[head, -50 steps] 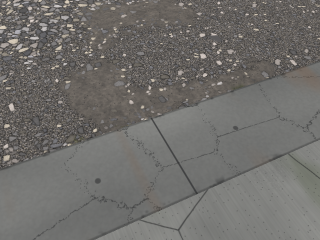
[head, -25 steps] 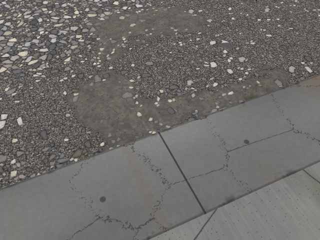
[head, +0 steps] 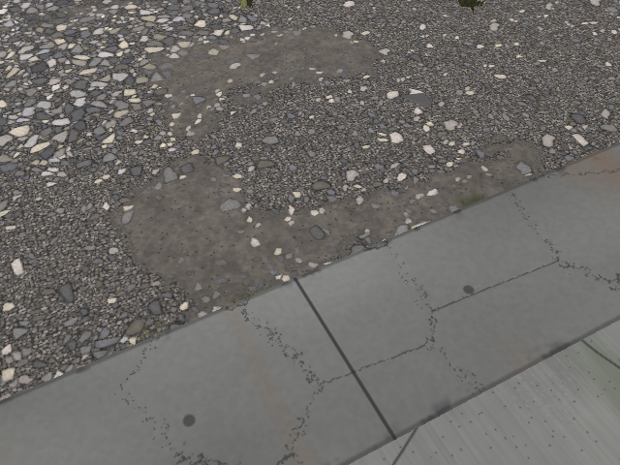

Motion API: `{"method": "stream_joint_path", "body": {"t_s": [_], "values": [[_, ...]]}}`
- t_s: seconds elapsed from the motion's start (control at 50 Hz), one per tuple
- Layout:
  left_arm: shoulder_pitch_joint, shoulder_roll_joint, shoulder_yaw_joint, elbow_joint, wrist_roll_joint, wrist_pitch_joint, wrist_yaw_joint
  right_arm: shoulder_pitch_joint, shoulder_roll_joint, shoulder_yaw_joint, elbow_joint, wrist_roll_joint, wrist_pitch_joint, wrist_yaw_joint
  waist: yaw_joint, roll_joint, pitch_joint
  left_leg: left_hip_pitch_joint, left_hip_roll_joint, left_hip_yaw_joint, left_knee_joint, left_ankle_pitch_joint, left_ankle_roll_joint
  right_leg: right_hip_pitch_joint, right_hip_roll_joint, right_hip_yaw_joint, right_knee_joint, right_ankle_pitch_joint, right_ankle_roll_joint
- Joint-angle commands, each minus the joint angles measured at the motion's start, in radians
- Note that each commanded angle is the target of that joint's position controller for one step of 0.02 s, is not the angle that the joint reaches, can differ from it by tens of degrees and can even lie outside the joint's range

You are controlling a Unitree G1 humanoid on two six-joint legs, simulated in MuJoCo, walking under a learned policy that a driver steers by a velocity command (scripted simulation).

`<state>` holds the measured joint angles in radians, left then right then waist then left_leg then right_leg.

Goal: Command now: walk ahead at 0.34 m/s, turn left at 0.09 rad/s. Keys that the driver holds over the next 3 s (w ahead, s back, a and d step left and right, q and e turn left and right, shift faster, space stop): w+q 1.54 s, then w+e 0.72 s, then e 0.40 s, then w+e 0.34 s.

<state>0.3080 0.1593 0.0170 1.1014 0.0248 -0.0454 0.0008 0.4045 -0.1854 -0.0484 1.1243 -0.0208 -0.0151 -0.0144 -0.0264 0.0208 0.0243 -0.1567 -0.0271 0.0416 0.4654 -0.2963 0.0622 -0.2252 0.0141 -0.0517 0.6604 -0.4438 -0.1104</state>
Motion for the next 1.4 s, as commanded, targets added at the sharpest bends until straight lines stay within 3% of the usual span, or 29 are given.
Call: {"method": "stream_joint_path", "body": {"t_s": [0.02, 0.04, 0.06, 0.08, 0.1, 0.16, 0.24, 0.3, 0.38, 0.46, 0.48, 0.5, 0.52, 0.54, 0.58, 0.6, 0.64, 0.72, 0.82, 0.96, 1.0, 1.06, 1.08, 1.1, 1.12, 1.16, 1.18, 1.26, 1.4], "values": [[0.121, 0.028, 0.013, -0.010, -0.014, -0.032, -0.006, -0.114, -0.115, -0.021, -0.069, 0.020, -0.014, 0.005, 0.110, 0.048, 0.097, -0.254, 0.201, -0.268, -0.234, -0.237, 0.124, 0.176, 0.014, -0.028, -0.207, 0.143, 0.001], [0.222, 0.050, 0.024, 0.025, -0.009, -0.033, 0.001, -0.151, -0.100, -0.019, -0.088, 0.022, -0.017, 0.005, 0.149, -0.004, 0.085, -0.395, 0.138, -0.202, -0.122, -0.225, 0.092, 0.351, 0.005, 0.010, -0.271, 0.146, 0.006], [0.326, 0.129, 0.043, 0.036, 0.008, -0.038, 0.015, -0.207, -0.044, -0.003, -0.130, 0.024, -0.028, 0.009, 0.193, -0.182, 0.056, -0.540, 0.034, -0.084, 0.135, -0.223, 0.043, 0.468, -0.198, 0.278, -0.441, -0.066, -0.016], [0.375, 0.210, 0.065, 0.039, 0.005, -0.032, 0.021, -0.224, -0.022, 0.005, -0.168, 0.014, -0.033, 0.010, 0.194, -0.312, 0.082, -0.658, -0.033, 0.022, 0.371, -0.246, 0.030, 0.445, -0.400, 0.576, -0.584, -0.269, -0.091], [0.300, 0.167, 0.058, 0.024, 0.010, -0.023, 0.029, -0.228, -0.086, -0.011, -0.164, -0.014, -0.032, 0.016, 0.142, -0.156, 0.151, -0.653, 0.042, -0.058, 0.506, -0.183, 0.041, 0.328, -0.414, 0.550, -0.568, -0.259, -0.111], [0.156, 0.107, 0.037, -0.032, -0.007, -0.044, 0.031, -0.136, -0.043, -0.012, -0.120, -0.009, -0.034, 0.042, 0.038, -0.061, 0.149, -0.601, 0.082, -0.090, 0.579, 0.005, 0.029, 0.268, -0.312, 0.302, -0.585, 0.029, -0.046], [0.206, 0.079, 0.022, -0.019, -0.005, -0.065, 0.032, -0.218, -0.027, -0.015, -0.159, -0.007, -0.014, 0.051, 0.033, -0.079, 0.113, -0.629, 0.074, -0.029, 0.611, 0.127, 0.008, 0.288, -0.248, 0.068, -0.532, 0.475, -0.009], [0.206, 0.073, 0.014, -0.022, -0.001, -0.069, 0.032, -0.353, -0.011, -0.003, -0.225, -0.005, -0.009, 0.057, 0.042, -0.100, 0.143, -0.600, 0.065, 0.026, 0.460, 0.197, -0.002, 0.225, -0.219, -0.033, -0.527, 0.608, -0.005], [0.225, 0.116, 0.019, -0.015, -0.004, -0.071, 0.039, -0.463, -0.017, 0.010, -0.288, -0.005, -0.005, 0.066, 0.050, -0.111, 0.148, -0.446, 0.032, 0.122, 0.217, 0.226, 0.035, 0.225, -0.233, -0.120, -0.493, 0.812, 0.005], [0.188, 0.183, 0.041, -0.031, -0.005, -0.058, 0.050, -0.236, -0.091, -0.021, -0.239, -0.013, -0.010, 0.055, -0.064, -0.152, -0.018, -0.165, -0.069, 0.161, 0.181, 0.106, 0.141, 0.305, -0.268, -0.180, -0.104, 1.310, 0.009], [0.170, 0.195, 0.047, -0.045, -0.005, -0.051, 0.043, -0.109, -0.125, -0.039, -0.200, -0.018, -0.015, 0.050, -0.117, -0.147, -0.089, -0.008, -0.085, 0.134, 0.122, 0.097, 0.172, 0.250, -0.268, -0.177, 0.094, 1.208, 0.009], [0.152, 0.201, 0.053, -0.068, -0.005, -0.049, 0.032, -0.003, -0.185, -0.066, -0.174, -0.025, -0.017, 0.040, -0.172, -0.081, -0.147, 0.181, -0.005, -0.005, 0.038, 0.012, 0.211, 0.079, -0.234, -0.183, 0.372, 0.923, 0.027], [0.161, 0.082, 0.039, -0.134, -0.012, -0.054, 0.014, -0.050, -0.275, -0.091, -0.207, -0.017, -0.007, 0.031, -0.085, 0.194, -0.230, 0.437, 0.296, -0.538, -0.047, -0.035, 0.330, -0.320, -0.027, -0.159, 0.786, -0.011, 0.085], [0.095, 0.152, 0.050, -0.191, -0.024, -0.068, 0.003, -0.029, -0.302, -0.093, -0.217, -0.001, 0.005, 0.032, -0.105, 0.101, -0.305, 0.459, 0.370, -0.805, -0.202, -0.078, 0.418, -0.463, 0.028, 0.072, 0.916, -0.025, 0.078], [0.006, 0.156, 0.046, -0.219, -0.020, -0.087, 0.004, -0.123, -0.196, -0.067, -0.212, 0.008, -0.004, 0.016, -0.035, -0.061, -0.047, 0.195, 0.329, -0.567, -0.251, 0.041, 0.334, -0.508, -0.088, 0.092, 0.765, 0.128, 0.068], [-0.008, 0.147, 0.048, -0.225, -0.007, -0.079, 0.008, -0.159, -0.166, -0.057, -0.216, 0.005, -0.016, 0.013, 0.008, -0.105, -0.011, 0.090, 0.271, -0.488, -0.253, 0.164, 0.291, -0.441, -0.118, 0.103, 0.678, 0.142, 0.076], [0.031, 0.121, 0.045, -0.226, 0.022, -0.038, 0.004, -0.174, -0.146, -0.046, -0.224, 0.011, -0.038, 0.007, 0.059, -0.091, -0.016, -0.024, 0.201, -0.375, -0.254, 0.322, 0.266, -0.334, -0.133, 0.105, 0.592, 0.128, 0.104], [-0.084, 0.121, 0.045, -0.291, 0.027, 0.007, -0.004, -0.089, -0.185, -0.050, -0.226, 0.020, -0.056, 0.004, 0.044, -0.028, 0.013, -0.061, 0.135, -0.313, -0.272, 0.370, 0.231, -0.391, -0.139, 0.066, 0.421, 0.219, 0.153], [-0.287, 0.139, 0.043, -0.379, 0.020, 0.017, -0.012, 0.047, -0.185, -0.048, -0.236, 0.019, -0.044, 0.005, -0.037, 0.020, 0.019, 0.075, 0.124, -0.352, -0.245, 0.446, 0.158, -0.520, -0.111, 0.063, 0.230, 0.396, 0.169], [-0.479, 0.139, 0.019, -0.481, 0.008, 0.000, -0.028, 0.151, -0.197, -0.047, -0.259, 0.002, -0.034, -0.010, -0.094, 0.055, 0.026, 0.251, 0.139, -0.419, -0.137, 0.626, 0.174, -0.544, -0.031, 0.053, 0.031, 0.375, 0.138], [-0.462, 0.150, 0.017, -0.499, 0.001, -0.011, -0.025, 0.131, -0.211, -0.050, -0.272, 0.001, -0.033, -0.017, -0.072, 0.073, 0.024, 0.238, 0.146, -0.441, -0.101, 0.682, 0.158, -0.447, -0.012, 0.060, -0.044, 0.355, 0.115], [-0.135, 0.221, 0.047, -0.421, -0.005, -0.030, -0.002, 0.017, -0.256, -0.060, -0.309, 0.012, -0.045, -0.005, 0.099, 0.045, -0.113, 0.076, 0.068, -0.393, 0.177, 0.841, 0.082, 0.066, 0.036, 0.056, -0.188, 0.334, 0.052], [0.033, 0.281, 0.065, -0.402, 0.009, -0.040, 0.015, 0.016, -0.212, -0.050, -0.334, 0.023, -0.056, 0.008, 0.161, -0.021, -0.245, -0.064, 0.019, -0.350, 0.428, 0.593, 0.061, 0.329, -0.130, 0.215, -0.206, 0.197, 0.012], [0.070, 0.353, 0.077, -0.412, 0.031, -0.033, 0.027, 0.097, -0.090, -0.026, -0.366, 0.048, -0.058, 0.011, 0.103, -0.230, -0.360, -0.349, -0.120, -0.222, 0.719, -0.217, 0.028, 0.569, -0.432, 0.619, -0.252, 0.148, -0.062], [0.036, 0.338, 0.082, -0.414, 0.012, -0.019, 0.021, 0.143, -0.189, -0.038, -0.368, 0.022, -0.048, 0.002, 0.067, -0.250, -0.367, -0.459, -0.085, -0.195, 0.860, -0.242, 0.032, 0.501, -0.475, 0.876, -0.337, 0.063, -0.128], [-0.090, 0.173, 0.047, -0.424, 0.004, -0.017, 0.013, 0.020, -0.195, -0.041, -0.360, -0.002, -0.030, 0.011, 0.045, -0.044, -0.082, -0.488, 0.001, -0.157, 0.853, -0.071, 0.017, 0.218, -0.367, 0.552, -0.383, 0.101, -0.095], [-0.097, 0.159, 0.042, -0.415, 0.009, -0.024, 0.011, 0.007, -0.175, -0.040, -0.364, -0.002, -0.022, 0.020, 0.023, -0.060, -0.043, -0.462, 0.028, -0.152, 0.813, -0.041, 0.010, 0.145, -0.319, 0.436, -0.404, 0.198, -0.063], [-0.027, 0.176, 0.049, -0.362, -0.010, -0.063, -0.003, -0.013, -0.153, -0.039, -0.390, -0.010, 0.022, 0.043, -0.009, -0.126, -0.025, -0.431, 0.057, -0.133, 0.751, -0.011, -0.004, 0.065, -0.282, 0.216, -0.437, 0.548, -0.049], [0.036, 0.190, 0.055, -0.330, -0.014, -0.058, -0.006, -0.259, -0.115, -0.014, -0.484, -0.006, 0.022, 0.068, 0.026, -0.110, 0.023, -0.509, 0.084, -0.074, 0.450, 0.279, -0.005, 0.080, -0.239, -0.024, -0.480, 0.563, -0.029]]}}
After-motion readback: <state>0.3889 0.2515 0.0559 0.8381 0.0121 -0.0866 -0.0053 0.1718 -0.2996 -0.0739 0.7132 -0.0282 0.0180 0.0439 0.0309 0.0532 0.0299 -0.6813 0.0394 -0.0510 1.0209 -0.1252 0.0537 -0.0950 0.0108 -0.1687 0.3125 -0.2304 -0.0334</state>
